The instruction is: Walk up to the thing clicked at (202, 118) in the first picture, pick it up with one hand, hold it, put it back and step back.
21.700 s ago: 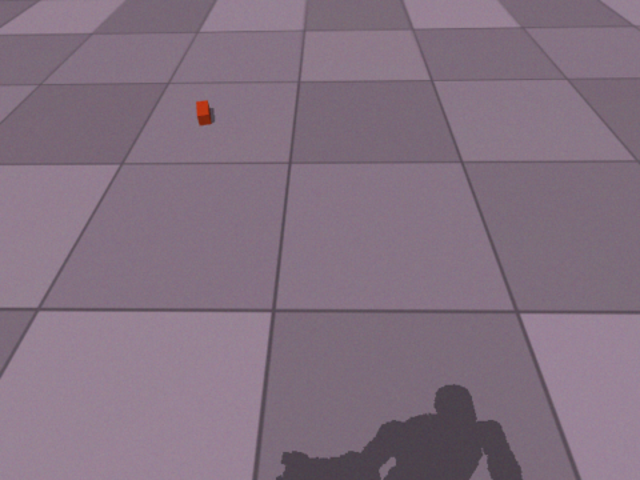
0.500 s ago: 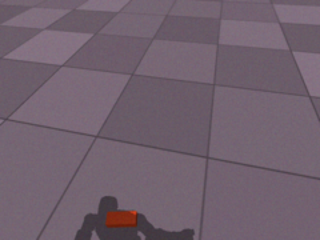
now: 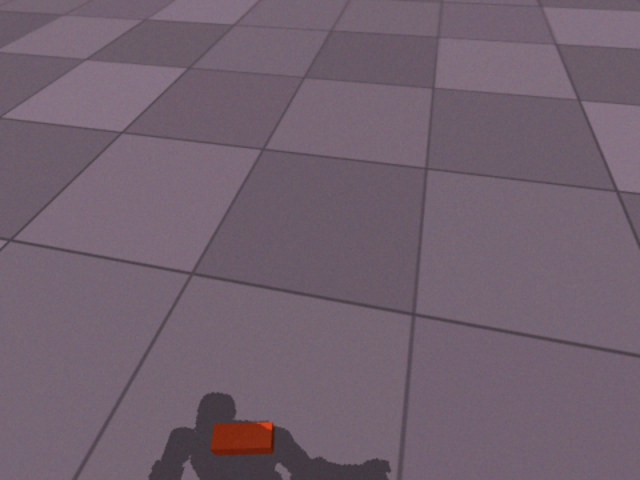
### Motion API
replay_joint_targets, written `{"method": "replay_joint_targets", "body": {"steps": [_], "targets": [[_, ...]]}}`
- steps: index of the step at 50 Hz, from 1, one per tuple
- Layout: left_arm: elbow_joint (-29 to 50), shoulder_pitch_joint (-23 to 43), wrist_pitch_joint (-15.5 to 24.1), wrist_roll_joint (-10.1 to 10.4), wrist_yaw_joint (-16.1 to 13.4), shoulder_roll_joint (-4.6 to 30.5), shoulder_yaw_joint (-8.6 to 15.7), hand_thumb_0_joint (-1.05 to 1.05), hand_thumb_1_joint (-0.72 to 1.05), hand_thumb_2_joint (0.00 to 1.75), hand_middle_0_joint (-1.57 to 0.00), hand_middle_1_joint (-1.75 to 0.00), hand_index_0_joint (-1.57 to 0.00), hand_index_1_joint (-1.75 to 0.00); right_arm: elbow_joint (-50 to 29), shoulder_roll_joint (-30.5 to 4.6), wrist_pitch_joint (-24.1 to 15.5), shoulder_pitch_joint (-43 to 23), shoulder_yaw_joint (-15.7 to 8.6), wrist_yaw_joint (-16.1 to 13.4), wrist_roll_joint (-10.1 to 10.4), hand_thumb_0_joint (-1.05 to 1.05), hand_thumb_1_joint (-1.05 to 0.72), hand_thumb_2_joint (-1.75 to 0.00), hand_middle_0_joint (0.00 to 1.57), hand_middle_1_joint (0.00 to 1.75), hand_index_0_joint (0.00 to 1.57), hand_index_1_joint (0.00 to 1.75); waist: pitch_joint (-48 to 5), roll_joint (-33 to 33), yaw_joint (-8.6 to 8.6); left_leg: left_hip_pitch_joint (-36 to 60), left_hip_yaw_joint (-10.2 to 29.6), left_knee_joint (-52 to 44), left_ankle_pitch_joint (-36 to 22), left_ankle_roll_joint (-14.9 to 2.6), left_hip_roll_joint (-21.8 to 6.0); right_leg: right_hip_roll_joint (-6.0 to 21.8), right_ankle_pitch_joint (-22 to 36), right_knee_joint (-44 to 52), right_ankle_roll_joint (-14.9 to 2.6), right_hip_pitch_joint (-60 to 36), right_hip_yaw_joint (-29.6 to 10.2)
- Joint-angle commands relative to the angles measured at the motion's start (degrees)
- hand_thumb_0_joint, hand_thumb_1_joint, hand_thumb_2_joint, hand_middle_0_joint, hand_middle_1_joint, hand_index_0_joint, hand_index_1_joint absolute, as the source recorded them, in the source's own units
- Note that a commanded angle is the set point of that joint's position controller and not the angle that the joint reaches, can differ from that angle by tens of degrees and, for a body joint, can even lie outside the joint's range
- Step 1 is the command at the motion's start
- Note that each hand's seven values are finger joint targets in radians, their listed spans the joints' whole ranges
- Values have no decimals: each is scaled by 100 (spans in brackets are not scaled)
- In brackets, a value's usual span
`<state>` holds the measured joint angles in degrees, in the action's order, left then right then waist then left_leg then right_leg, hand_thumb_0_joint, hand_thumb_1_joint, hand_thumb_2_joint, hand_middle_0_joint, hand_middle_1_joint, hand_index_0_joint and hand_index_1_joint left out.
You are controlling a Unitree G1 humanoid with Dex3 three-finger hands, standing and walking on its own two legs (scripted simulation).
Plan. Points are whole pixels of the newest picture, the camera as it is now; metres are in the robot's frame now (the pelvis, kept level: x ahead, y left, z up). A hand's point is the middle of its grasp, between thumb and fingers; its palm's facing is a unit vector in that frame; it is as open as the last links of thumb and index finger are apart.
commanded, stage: stand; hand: left
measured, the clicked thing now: (243, 438) +0.40 +0.26 -0.75
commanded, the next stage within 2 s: walk up in 0.16 s
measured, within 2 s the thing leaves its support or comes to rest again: neither
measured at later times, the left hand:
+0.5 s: hand out of the picture +0.08 +0.33 -0.17, palm faces +0.05 -0.93 -0.37, open 7.4 cm
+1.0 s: hand out of the picture +0.10 +0.32 -0.16, palm faces +0.05 -0.94 -0.34, open 7.4 cm
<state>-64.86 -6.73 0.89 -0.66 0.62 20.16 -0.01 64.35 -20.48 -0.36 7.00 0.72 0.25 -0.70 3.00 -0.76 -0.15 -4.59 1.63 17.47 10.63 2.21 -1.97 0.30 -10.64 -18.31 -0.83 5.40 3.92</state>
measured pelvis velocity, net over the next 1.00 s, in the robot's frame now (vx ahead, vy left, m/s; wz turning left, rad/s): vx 0.03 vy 0.06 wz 0.05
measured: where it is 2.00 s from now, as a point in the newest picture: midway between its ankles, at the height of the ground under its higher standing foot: outside the picture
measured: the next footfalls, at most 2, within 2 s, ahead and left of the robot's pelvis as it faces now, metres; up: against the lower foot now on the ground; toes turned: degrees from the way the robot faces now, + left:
none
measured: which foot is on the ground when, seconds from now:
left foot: down 0.00-1.00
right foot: down 0.00-1.00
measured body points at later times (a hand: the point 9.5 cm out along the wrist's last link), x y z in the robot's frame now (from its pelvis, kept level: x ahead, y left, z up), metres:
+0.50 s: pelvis +0.01 +0.05 -0.01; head +0.04 +0.06 +0.44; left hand +0.08 +0.37 -0.14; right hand +0.08 -0.26 -0.13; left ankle +0.01 +0.17 -0.75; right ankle +0.00 -0.10 -0.74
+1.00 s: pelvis +0.03 +0.06 +0.00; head +0.04 +0.06 +0.45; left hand +0.10 +0.37 -0.13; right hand +0.16 -0.23 -0.13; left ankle +0.01 +0.17 -0.75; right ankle +0.01 -0.08 -0.75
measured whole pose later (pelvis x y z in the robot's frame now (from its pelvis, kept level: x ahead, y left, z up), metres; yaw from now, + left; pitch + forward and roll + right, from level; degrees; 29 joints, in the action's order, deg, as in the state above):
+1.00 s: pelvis +0.03 +0.06 +0.00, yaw +3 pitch -3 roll +0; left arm -64.6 -4.7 0.7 -0.5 0.1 19.7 0.5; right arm 62.0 -19.4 -0.3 2.7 -1.0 0.5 -0.3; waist 3.5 -0.1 -1.0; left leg -3.7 0.4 18.3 12.0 -0.4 0.6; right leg 2.1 -12.4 -18.3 1.6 3.3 0.7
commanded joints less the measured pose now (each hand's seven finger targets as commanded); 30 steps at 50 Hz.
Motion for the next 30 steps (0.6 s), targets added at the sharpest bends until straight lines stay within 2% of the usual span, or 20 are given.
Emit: {"method": "replay_joint_targets", "body": {"steps": [1,5,7,8,9,11,13,14,15,17,18,19,20,21,22,23,24,26,28,30], "targets": [[337,238,90,14,-96,1236,265,0,90,90,-20,-30,-20,-30,-320,-1183,-115,-178,-214,-90,-3,0,-90,-90,20,30,20,30,-339,38,-7,-224,387,-261,-796,-258,-558,787,786,307,-32,-135,-663],[303,209,85,13,-96,1241,264,0,90,90,-20,-30,-20,-30,-326,-1179,-114,-224,-203,-94,7,0,-90,-90,20,30,20,30,-355,28,-22,-193,402,-249,-747,-258,-570,780,702,290,-16,-101,-650],[338,251,95,13,-106,1261,269,0,90,90,-20,-30,-20,-30,-334,-1195,-116,-180,-215,-91,-4,0,-90,-90,20,30,20,30,-535,105,-21,-73,376,-198,-1048,-256,-591,801,1026,234,-23,-215,-638],[384,171,174,-34,-139,1468,496,0,90,90,-20,-30,-20,-30,-394,-1340,7,-120,-391,-36,-51,0,-90,-90,20,30,20,30,-522,-37,-121,-435,192,184,-712,-357,-267,847,585,294,-105,-495,-751],[352,-33,190,-46,-169,1561,534,0,90,90,-20,-30,-20,-30,-472,-1214,57,-217,-376,-17,-65,0,-90,-90,20,30,20,30,-456,105,-192,-689,84,415,-482,-308,-185,1067,460,374,-203,-611,-975],[483,65,193,-83,-209,1714,626,0,90,90,-20,-30,-20,-30,-587,-1115,127,-168,-410,2,-76,0,-90,-90,20,30,20,30,-285,527,-191,-971,-35,1092,726,-231,2,1647,101,547,-690,-348,-1480],[712,253,190,-157,-243,1699,686,0,90,90,-20,-30,-20,-30,-711,-1129,207,-79,-474,58,-129,0,-90,-90,20,30,20,30,-51,935,-193,-1355,194,2212,1782,-264,-64,2142,-211,674,-1160,102,-1786],[790,208,199,-168,-255,1621,676,0,90,90,-20,-30,-20,-30,-775,-1145,228,-89,-503,86,-137,0,-90,-90,20,30,20,30,113,808,-225,-1430,382,2517,1914,-277,-137,2214,-23,613,-1286,342,-1757],[851,250,201,-178,-258,1602,670,0,90,90,-20,-30,-20,-30,-834,-1130,233,-6,-539,110,-139,0,-90,-90,20,30,20,30,164,841,-156,-1503,458,2632,1942,-289,-229,2205,234,533,-1314,396,-1612],[964,335,212,-182,-241,1522,644,0,90,90,-20,-30,-20,-30,-847,-1076,191,217,-553,140,-131,0,-90,-90,20,30,20,30,-7,923,-32,-1422,370,1949,1697,-291,-333,1915,858,190,-1091,135,-1157],[1021,444,199,-169,-212,1501,623,0,90,90,-20,-30,-20,-30,-794,-1058,149,375,-568,133,-143,0,-90,-90,20,30,20,30,-152,922,75,-1051,183,1348,1357,-297,-221,1705,1087,-114,-921,193,-876],[1091,555,164,-124,-174,1456,596,0,90,90,-20,-30,-20,-30,-707,-1052,106,581,-602,119,-159,0,-90,-90,20,30,20,30,-264,812,195,-576,-42,588,660,-282,-67,1485,1166,-532,-723,373,-596],[1143,509,116,-76,-143,1330,548,0,90,90,-20,-30,-20,-30,-657,-1185,59,705,-669,88,-188,0,-90,-90,20,30,20,30,-369,432,234,-148,57,-37,-381,-315,-64,1195,1162,-1072,-429,520,-322],[1200,281,76,2,-132,1027,481,0,90,90,-20,-30,-20,-30,-738,-1546,6,565,-761,55,-247,0,-90,-90,20,30,20,30,-520,-470,47,60,1129,-210,-1763,-520,-873,543,533,-1801,-47,825,122],[1117,139,-16,84,-136,835,421,0,90,90,-20,-30,-20,-30,-933,-1754,-39,113,-734,35,-203,0,-90,-90,20,30,20,30,-486,-904,-74,-155,1895,-337,-1262,-1015,-1341,44,-1525,-1668,97,1082,-58],[969,158,-61,65,-152,1134,475,0,90,90,-20,-30,-20,-30,-947,-1788,-55,26,-730,33,-128,0,-90,-90,20,30,20,30,-396,-958,5,-721,1952,-301,-696,-1405,-1504,203,-2307,-2157,44,614,-361],[966,129,-63,66,-133,1157,455,0,90,90,-20,-30,-20,-30,-958,-1585,-57,-99,-657,18,-151,0,-90,-90,20,30,20,30,-313,-684,-77,-421,1683,-122,-917,-1356,-1319,222,-2363,-2071,9,848,-450],[832,9,-26,100,-153,1037,409,0,90,90,-20,-30,-20,-30,-1013,-1353,-88,-238,-558,-39,-111,0,-90,-90,20,30,20,30,-316,-853,-122,-5,1140,254,-2083,-1081,-1081,217,-1724,-1603,2,992,-460],[653,-141,44,81,-181,1002,370,0,90,90,-20,-30,-20,-30,-949,-1316,-89,-257,-518,-52,-11,0,-90,-90,20,30,20,30,-588,-800,-179,179,816,717,-3020,-856,-948,242,-458,-434,9,435,-386],[583,-56,81,28,-210,1220,403,0,90,90,-20,-30,-20,-30,-937,-1220,-59,-163,-487,-64,116,0,-90,-90,20,30,20,30,-825,-401,-58,-215,517,856,-2726,-510,-627,566,1631,-228,-104,-542,-646]]}}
